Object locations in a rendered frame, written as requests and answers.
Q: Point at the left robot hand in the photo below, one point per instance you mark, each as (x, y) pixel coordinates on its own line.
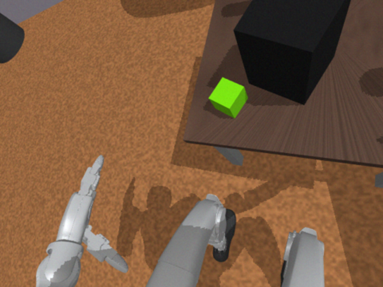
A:
(75, 226)

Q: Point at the left robot foot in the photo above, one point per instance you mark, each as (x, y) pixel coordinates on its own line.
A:
(222, 256)

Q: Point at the coffee table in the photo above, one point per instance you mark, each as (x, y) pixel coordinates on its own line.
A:
(342, 120)

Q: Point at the left robot arm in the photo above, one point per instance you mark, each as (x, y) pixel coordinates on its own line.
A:
(61, 268)

